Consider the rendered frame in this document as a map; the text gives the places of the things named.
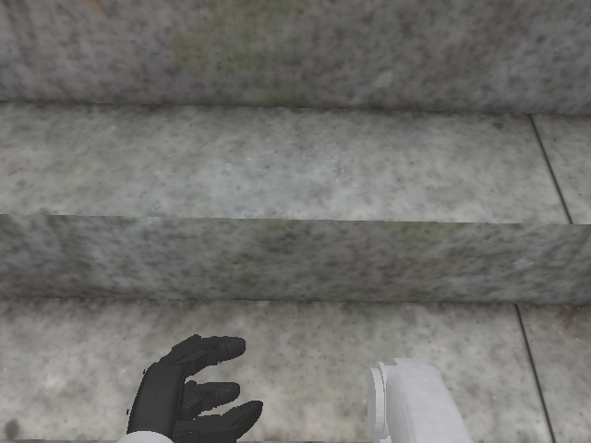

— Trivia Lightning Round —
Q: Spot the robot right thigh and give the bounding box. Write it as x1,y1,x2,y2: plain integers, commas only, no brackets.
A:
367,358,474,443

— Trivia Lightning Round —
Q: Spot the left robot hand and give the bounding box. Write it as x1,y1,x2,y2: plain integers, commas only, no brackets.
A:
127,334,263,443

